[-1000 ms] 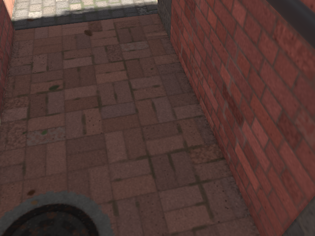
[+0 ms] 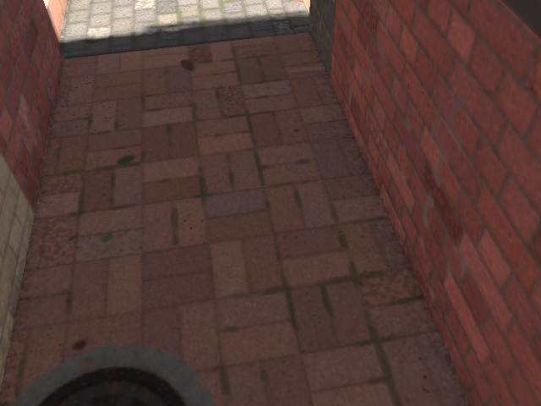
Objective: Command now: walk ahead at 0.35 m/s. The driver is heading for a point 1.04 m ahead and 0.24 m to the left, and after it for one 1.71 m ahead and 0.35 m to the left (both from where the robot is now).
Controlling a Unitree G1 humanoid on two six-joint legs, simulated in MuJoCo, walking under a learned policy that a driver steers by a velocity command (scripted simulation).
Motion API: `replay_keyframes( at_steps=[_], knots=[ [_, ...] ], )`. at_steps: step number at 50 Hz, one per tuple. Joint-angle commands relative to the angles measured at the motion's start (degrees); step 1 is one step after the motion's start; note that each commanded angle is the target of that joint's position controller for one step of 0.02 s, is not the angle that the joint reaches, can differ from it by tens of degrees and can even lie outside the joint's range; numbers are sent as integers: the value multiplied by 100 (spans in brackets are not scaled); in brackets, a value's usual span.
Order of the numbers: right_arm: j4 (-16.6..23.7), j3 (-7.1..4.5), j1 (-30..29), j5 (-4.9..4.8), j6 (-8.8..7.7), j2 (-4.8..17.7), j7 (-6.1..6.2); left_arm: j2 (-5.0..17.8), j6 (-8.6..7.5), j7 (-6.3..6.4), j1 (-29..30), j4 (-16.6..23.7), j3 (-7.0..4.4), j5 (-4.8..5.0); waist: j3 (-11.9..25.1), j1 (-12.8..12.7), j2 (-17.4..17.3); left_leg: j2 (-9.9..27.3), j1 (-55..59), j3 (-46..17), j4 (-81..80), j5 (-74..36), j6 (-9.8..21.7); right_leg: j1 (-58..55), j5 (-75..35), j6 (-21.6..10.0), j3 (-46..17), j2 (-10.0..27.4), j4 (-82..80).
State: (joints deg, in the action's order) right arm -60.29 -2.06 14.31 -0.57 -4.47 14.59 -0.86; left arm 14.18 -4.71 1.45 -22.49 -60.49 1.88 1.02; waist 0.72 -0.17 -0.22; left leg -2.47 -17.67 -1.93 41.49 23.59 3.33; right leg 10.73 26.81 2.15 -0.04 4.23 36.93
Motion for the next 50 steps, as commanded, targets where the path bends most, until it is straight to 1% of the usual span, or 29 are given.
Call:
replay_keyframes(
  at_steps=[1, 3, 5, 8, 9, 11, 12, 13, 14, 15, 16, 17, 18, 20, 23, 27, 31, 34, 35, 36, 37, 38, 39, 40, 41, 43, 45, 46, 50],
  knots=[
    [784, 24, -1350, -8, -399, 213, -159, 1154, -57, 47, -1551, -289, -305, 9, -972, -472, 1303, 14, -2863, 321, 1253, 726, 0, -1388, -1518, -1554, -2920, 1924, -1973],
    [906, 84, -1494, -47, -372, 49, -250, 1022, -71, 54, -1762, -349, -362, -57, -881, -503, 1127, 397, -3943, 103, 2284, 1235, 49, -2178, -2792, -1593, -2782, 2122, -1743],
    [1082, 124, -1566, -76, -327, 26, -286, 886, -18, 66, -1414, -206, -399, -6, -853, -387, 913, 664, -3937, 69, 1876, 851, 87, -2061, -2642, -1273, -2201, 1923, -1998],
    [1087, 175, -1111, -84, -211, 97, -347, 919, 75, 16, -220, 273, -400, -116, -550, 91, 1099, 399, -982, 470, 311, -804, 12, -130, -2178, -828, -778, 1171, -2555],
    [1005, 119, -751, -64, -184, 220, -317, 1177, 76, -13, -165, 308, -465, -101, -372, 330, 1192, 113, 64, 717, 131, -1280, 1, 335, -2268, -774, -501, 1054, -2486],
    [738, -165, 14, -64, -93, 692, -181, 1231, 36, -48, -218, 351, -475, -34, -78, 763, 897, -173, 1223, 823, -235, -1221, 101, 479, -2964, -506, -25, 763, -1400],
    [650, -310, 505, -117, -80, 884, -151, 945, 43, -43, -354, 317, -390, -14, 69, 1079, 781, -92, 1849, 800, -411, -1258, 179, 660, -3482, -338, 264, 590, -270],
    [530, -469, 1117, -32, -34, 1408, -61, 597, 44, 2, -462, 507, -299, -158, 281, 1206, -539, 937, 2378, -925, -897, -786, 577, 1612, -2642, -58, 356, 221, 1879],
    [575, -377, 1368, 28, -82, 1613, -68, -135, -96, 51, -1057, 667, -154, -118, 1095, 769, -2169, 2242, 2748, -4214, -2609, 328, 1470, 2352, 655, -61, -321, -562, 3746],
    [585, -350, 938, -43, -167, 1458, -131, 86, -211, 122, -915, 662, -267, 122, 621, 562, -1596, 2518, 2257, -5084, -3395, 981, 1533, 2877, 307, -203, -869, -490, 4708],
    [659, -261, 378, -111, -290, 1118, -159, 237, -255, 127, -347, 851, -311, 212, -30, 395, -1120, 2459, 1702, -4204, -3353, 1016, 1240, 3199, -240, -389, -703, -149, 4794],
    [704, -154, -83, -64, -333, 740, -179, 428, -223, 149, 4, 814, -380, 176, -314, 264, -459, 2104, 1055, -3039, -3159, 210, 973, 2882, -828, -500, -591, 196, 4406],
    [711, -105, -328, 53, -349, 564, -199, 525, -162, 171, 64, 719, -470, 118, -368, 131, -339, 1728, 654, -2152, -3090, -491, 832, 2511, -1157, -548, -567, 383, 3927],
    [582, -38, -318, 116, -337, 333, -159, 571, -31, 119, -21, 611, -567, 67, -371, -63, -682, 1359, 471, -1275, -3192, -1546, 817, 1999, -1330, -589, -528, 499, 3284],
    [400, -50, 48, 17, -325, 535, -32, 401, -24, 98, 469, 727, -582, -16, -474, -78, -451, 1324, 789, -820, -3333, -2631, 910, 2269, -1506, -480, -275, 457, 2370],
    [370, -130, 99, -46, -256, 813, 95, 125, -20, -11, 1861, 1126, -457, -87, -650, 202, -88, 1177, 724, -419, -3616, -2288, 953, 2058, -2425, -260, 0, 265, 218],
    [165, -185, 575, -103, -232, 900, 65, 223, -38, -135, 2520, 1321, -410, 58, -773, 438, -152, 1455, 1400, -514, -3669, -2167, 1078, 2139, -2578, -329, 168, 55, -537],
    [150, -183, 702, -47, -54, 926, 100, 524, -86, -239, 2466, 1421, -458, 39, -584, 295, -214, 1565, 2194, -473, -3270, -3453, 1003, 2017, -2383, -511, 183, -30, -762],
    [231, -211, 510, 8, -14, 1011, 142, 715, -109, -245, 2067, 1290, -536, 7, -321, 70, -311, 1530, 2352, -393, -2879, -4258, 894, 1597, -2167, -539, 270, -153, -776],
    [264, -222, 324, -66, 20, 1170, 163, 757, -102, -237, 1688, 1241, -568, -21, -41, -261, -268, 1430, 2213, -255, -2306, -5041, 759, 913, -2152, -576, 386, -340, -1002],
    [250, -160, 361, 27, 71, 971, 189, 990, -76, -247, 880, 975, -730, -16, 602, -544, -244, 1079, 2021, 34, -1306, -5446, 610, -229, -2153, -736, 554, -463, -1024],
    [410, -45, 243, 163, 37, 777, 148, 1329, -23, -168, -122, 781, -806, -101, 1252, -900, -23, 735, 865, 192, 265, -4222, 365, -1818, -1847, -1183, -593, 387, -979],
    [481, 55, 676, 89, -75, 343, 47, 1749, -18, -161, -602, 675, -916, -267, 1673, -659, 1252, -305, -1379, 174, 2327, -940, -16, -3382, -852, -2104, -3437, 1735, -1730],
    [319, 39, 676, -25, -183, 487, -33, 1274, -79, -170, -440, 576, -782, -280, 1456, -552, 1057, -246, -2124, -642, 3288, 912, 132, -3181, -390, -2055, -4141, 1900, -2256],
    [374, 1, 496, -189, -261, 620, -96, 1050, -150, -174, 2, 631, -699, -156, 703, -310, 723, 83, -2501, -730, 3445, 577, 204, -2492, -711, -1875, -3433, 1893, -2327],
    [513, -25, -110, -99, -222, 717, -79, 696, -219, -223, 809, 845, -600, -156, 54, -80, 29, 689, -2359, -364, 2822, -472, 56, -1318, -2121, -1663, -2017, 1457, -2561],
    [540, -51, -149, 42, -51, 578, -57, 577, -254, -233, 918, 733, -539, -244, -34, 132, 249, 915, -1878, -294, 2382, -843, -90, -652, -2582, -1490, -1437, 1198, -2797],
    [583, -13, -184, 100, 2, 420, -58, 662, -260, -232, 715, 637, -552, -190, -93, 126, 381, 938, -1925, -184, 2184, -993, -185, -571, -2778, -1531, -1190, 1099, -2901],
    [901, 13, -934, 108, 69, 254, 12, 957, -207, -115, 159, 363, -642, -106, -400, -9, 542, 867, -2126, -10, 794, -2407, -490, -228, -3090, -1448, -451, 869, -3033]
  ],
)
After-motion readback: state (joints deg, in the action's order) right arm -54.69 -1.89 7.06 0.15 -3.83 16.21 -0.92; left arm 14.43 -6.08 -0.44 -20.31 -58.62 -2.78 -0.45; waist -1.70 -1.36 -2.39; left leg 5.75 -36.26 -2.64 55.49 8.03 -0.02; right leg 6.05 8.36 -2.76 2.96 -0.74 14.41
